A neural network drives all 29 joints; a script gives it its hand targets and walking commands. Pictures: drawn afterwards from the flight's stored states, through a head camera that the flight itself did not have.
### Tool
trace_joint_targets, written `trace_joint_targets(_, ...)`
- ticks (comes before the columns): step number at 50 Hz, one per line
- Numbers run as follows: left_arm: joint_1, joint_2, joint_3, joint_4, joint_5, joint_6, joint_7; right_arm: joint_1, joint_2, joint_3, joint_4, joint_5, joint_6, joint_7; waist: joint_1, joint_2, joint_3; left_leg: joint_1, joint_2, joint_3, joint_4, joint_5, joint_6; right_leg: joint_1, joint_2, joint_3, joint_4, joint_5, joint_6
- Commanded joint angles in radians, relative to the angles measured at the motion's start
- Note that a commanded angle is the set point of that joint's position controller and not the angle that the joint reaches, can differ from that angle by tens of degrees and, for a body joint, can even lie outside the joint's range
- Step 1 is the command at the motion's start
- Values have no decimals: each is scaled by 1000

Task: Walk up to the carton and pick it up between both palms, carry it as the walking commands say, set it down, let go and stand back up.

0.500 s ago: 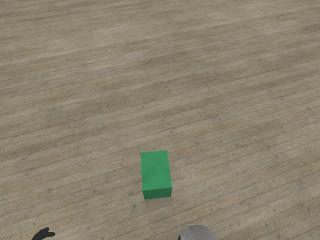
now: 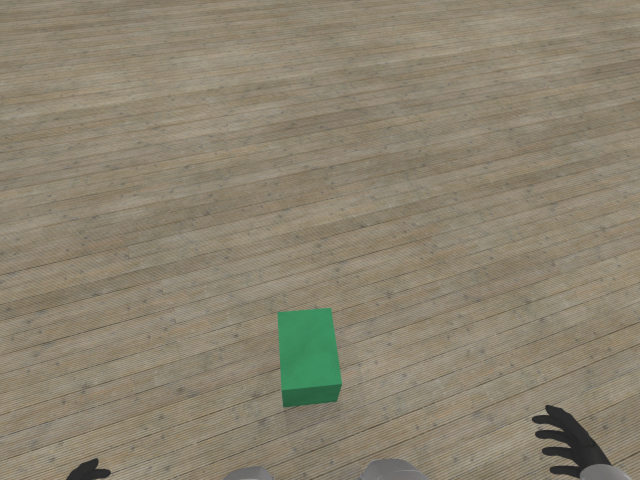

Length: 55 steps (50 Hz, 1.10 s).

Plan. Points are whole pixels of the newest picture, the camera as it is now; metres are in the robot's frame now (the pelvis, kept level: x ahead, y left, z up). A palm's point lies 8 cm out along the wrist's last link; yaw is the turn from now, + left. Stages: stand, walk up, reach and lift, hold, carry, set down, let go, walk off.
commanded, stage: walk up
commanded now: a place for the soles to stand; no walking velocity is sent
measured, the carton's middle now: (307, 357) +0.49 +0.00 -0.67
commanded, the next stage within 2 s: none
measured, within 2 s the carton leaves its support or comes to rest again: neither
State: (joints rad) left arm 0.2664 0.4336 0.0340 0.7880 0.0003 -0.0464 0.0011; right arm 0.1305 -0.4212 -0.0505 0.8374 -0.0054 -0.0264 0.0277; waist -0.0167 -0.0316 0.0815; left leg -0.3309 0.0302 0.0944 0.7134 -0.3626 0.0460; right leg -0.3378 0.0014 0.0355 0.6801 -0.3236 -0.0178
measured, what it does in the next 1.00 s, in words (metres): stands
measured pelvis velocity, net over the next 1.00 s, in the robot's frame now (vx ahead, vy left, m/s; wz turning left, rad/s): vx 0.00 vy -0.04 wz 0.00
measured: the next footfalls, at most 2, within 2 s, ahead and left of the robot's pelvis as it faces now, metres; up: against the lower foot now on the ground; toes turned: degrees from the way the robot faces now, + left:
right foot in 1.50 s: +0.08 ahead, -0.11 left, +0.00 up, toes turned -1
left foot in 1.72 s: +0.11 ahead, +0.15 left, +0.00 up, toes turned -3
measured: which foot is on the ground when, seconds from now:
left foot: down 0.00-1.00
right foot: down 0.00-1.00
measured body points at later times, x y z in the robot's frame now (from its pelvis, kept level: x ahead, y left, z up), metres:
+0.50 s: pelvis +0.00 -0.03 +0.01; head +0.01 -0.03 +0.46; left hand +0.10 +0.29 -0.09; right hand +0.12 -0.36 -0.09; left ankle +0.01 +0.09 -0.72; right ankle +0.03 -0.14 -0.72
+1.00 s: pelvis +0.00 -0.04 +0.01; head +0.01 -0.04 +0.46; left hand +0.10 +0.29 -0.08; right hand +0.11 -0.37 -0.09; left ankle +0.01 +0.09 -0.72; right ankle +0.03 -0.14 -0.72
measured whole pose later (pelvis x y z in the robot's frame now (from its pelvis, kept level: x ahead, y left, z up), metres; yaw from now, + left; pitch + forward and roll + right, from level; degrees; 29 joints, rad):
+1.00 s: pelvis +0.00 -0.04 +0.01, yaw +0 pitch +0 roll +2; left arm 0.26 0.43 0.03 0.83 0.00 -0.06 0.00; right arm 0.11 -0.42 -0.05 0.98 -0.01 -0.02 0.03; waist -0.02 -0.03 0.01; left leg -0.28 0.03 0.09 0.53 -0.25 0.00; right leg -0.34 0.01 0.04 0.60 -0.27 -0.02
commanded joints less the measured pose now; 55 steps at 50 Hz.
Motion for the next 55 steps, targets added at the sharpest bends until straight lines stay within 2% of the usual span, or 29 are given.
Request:
trace_joint_targets(1, -37, 159, 20, 9, 21, -5, 9, -46, -191, -45, -24, -2, 2, -19, 23, 46, -87, 63, 146, -184, -235, 62, 44, 36, -62, 77, -136, 149, -54)
trace_joint_targets(2, -35, 152, 18, 1, 14, -10, 14, -68, -199, -43, -20, -11, 5, -19, 21, 119, -121, 86, 140, -155, -219, 134, 38, 42, -80, 122, -158, 233, -50)
trace_joint_targets(3, -71, 181, 24, 6, 21, -13, 17, -47, -179, -41, -1, -3, 4, -16, 5, 44, -134, 131, 112, -172, -212, 147, 28, 27, -90, 130, -155, 243, -58)
trace_joint_targets(7, -40, 174, 22, 0, 10, -9, 18, -72, -180, -33, -4, -12, 0, -18, 27, 120, -104, 153, 125, -152, -232, 162, 46, -6, -87, 100, -126, 259, -42)
trace_joint_targets(9, -66, 172, 20, 5, 17, -14, 16, -78, -163, -30, -6, -9, -2, -15, 23, 85, -104, 128, 139, -172, -240, 150, 43, 16, -91, 112, -153, 207, -52)
trace_joint_targets(10, -77, 183, 29, 7, 20, -13, 17, -78, -170, -27, -2, -12, 6, -13, 14, 10, -109, 104, 145, -181, -227, 113, 52, 9, -93, 123, -162, 165, -58)
trace_joint_targets(11, -60, 158, 24, 14, 19, -14, 12, -89, -145, -23, -6, -1, -1, -14, 18, 60, -99, 128, 132, -167, -235, 82, 41, 4, -91, 117, -172, 205, -56)
trace_joint_targets(13, -85, 166, 16, 23, 22, -23, 12, -97, -163, -26, 5, 0, 1, -15, 15, -14, -95, 127, 105, -169, -211, 71, 29, -9, -112, 168, -241, 177, -57)
trace_joint_targets(14, -90, 183, 32, 33, 32, -23, 16, -53, -154, -28, 17, 0, 1, -4, -9, 4, -126, 145, 100, -160, -226, 62, 16, 3, -122, 187, -235, 129, -71)
trace_joint_targets(18, -111, 172, 26, 35, 24, -28, 14, -67, -148, -22, 24, -1, 7, -4, -2, 25, -51, 147, 77, -128, -243, 66, 4, -66, -132, 204, -281, 120, -55)
trace_joint_targets(20, -136, 177, 29, 24, 27, -27, 10, -76, -170, -21, 30, -1, 4, -2, -15, -33, -96, 173, 78, -121, -235, 44, 3, -59, -141, 209, -317, 62, -54)
trace_joint_targets(23, -108, 172, 27, 38, 26, -32, 12, -49, -159, -23, 43, -4, 1, 0, -14, 27, -98, 188, 76, -130, -226, 54, 8, -57, -139, 195, -312, 46, -51)
trace_joint_targets(25, -112, 167, 28, 33, 24, -35, 12, -58, -142, -29, 73, -15, 7, -3, -2, -6, -60, 191, 68, -120, -234, 47, -4, -68, -161, 256, -352, 87, -42)
trace_joint_targets(26, -108, 179, 27, 38, 24, -35, 15, -43, -142, -22, 68, -9, 5, -3, -4, -34, -91, 201, 78, -136, -238, 115, -3, -46, -150, 213, -325, 145, -58)
trace_joint_targets(28, -97, 158, 20, 42, 22, -35, 14, -64, -154, -23, 73, -13, 1, -2, -3, 56, -144, 236, 88, -116, -244, 179, -6, -8, -137, 167, -287, 232, -50)
trace_joint_targets(29, -69, 171, 23, 58, 16, -34, 13, -77, -137, -23, 73, 2, -1, -4, 8, -13, -156, 237, 97, -145, -259, 154, 0, 29, -127, 151, -299, 248, -44)
trace_joint_targets(30, -94, 172, 28, 40, 25, -31, 13, -57, -162, -20, 76, -6, 1, -1, 4, 10, -181, 205, 88, -120, -253, 220, -3, 73, -132, 161, -279, 303, -52)
trace_joint_targets(34, -110, 167, 27, 37, 7, -25, 15, -59, -138, -15, 99, 7, 6, -5, 28, -43, -96, 165, 79, -134, -256, 115, -3, 37, -170, 222, -335, 142, -35)
trace_joint_targets(35, -111, 166, 34, 38, 14, -26, 14, -84, -143, -14, 89, -9, 9, -4, 14, 33, -83, 145, 68, -110, -246, 82, -11, 6, -180, 240, -346, 121, -41)
trace_joint_targets(38, -147, 167, 26, 30, 25, -23, 15, -58, -158, -16, 114, -6, 7, -6, -5, -58, -73, 163, 91, -132, -266, 68, -2, -35, -141, 176, -343, 79, -51)
trace_joint_targets(43, -109, 157, 24, 48, 18, -25, 10, -87, -136, -6, 104, 2, -3, -3, 13, -4, -153, 185, 98, -135, -308, 162, 3, 76, -133, 158, -318, 161, -42)
trace_joint_targets(44, -100, 156, 25, 44, 16, -23, 7, -91, -169, -7, 101, -8, -1, -7, 30, 42, -166, 194, 96, -121, -296, 143, 6, 66, -134, 161, -329, 142, -43)
trace_joint_targets(45, -99, 166, 26, 58, 25, -20, 10, -81, -148, 3, 100, -4, 1, -9, 16, 26, -111, 175, 93, -113, -283, 77, 5, 7, -140, 169, -335, 100, -49)
trace_joint_targets(46, -119, 166, 24, 51, 27, -23, 9, -77, -138, -1, 110, -6, 2, -7, -1, -60, -73, 180, 102, -134, -291, 86, 8, -26, -147, 173, -340, 72, -49)
trace_joint_targets(49, -117, 145, 12, 60, 18, -26, 9, -52, -146, -6, 117, -11, 0, 0, 0, 48, -120, 237, 102, -133, -311, 129, 12, -19, -124, 163, -341, 75, -34)
trace_joint_targets(50, -10, 232, 49, 71, 28, -40, 27, -32, -211, -33, 57, -46, 15, 14, 20, 49, -150, 166, 65, -90, -223, -5, 20, 40, -139, 192, -342, -37, -55)
trace_joint_targets(52, 36, 282, 67, 82, 37, -50, 41, -45, -191, -32, 46, -49, 36, 22, 50, -33, -51, -36, 15, -91, -73, -90, -1, 61, -253, 421, -401, -169, -134)
trace_joint_targets(53, 35, 284, 71, 76, 34, -51, 50, -47, -174, -31, 44, -46, 40, 20, 48, -98, 0, -154, 9, -123, -39, -109, -8, 128, -292, 468, -396, -56, -179)
trace_joint_targets(55, 55, 309, 85, 55, 39, -47, 60, -35, -191, -42, 31, -46, 48, 13, 67, -122, -72, -205, 34, -165, 81, -138, -4, 221, -333, 454, -329, 172, -229)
